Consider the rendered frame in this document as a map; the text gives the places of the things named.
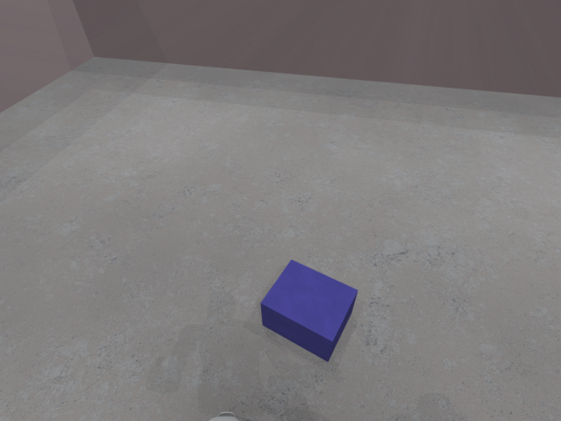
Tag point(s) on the carton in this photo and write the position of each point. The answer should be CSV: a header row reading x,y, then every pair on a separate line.
x,y
308,308

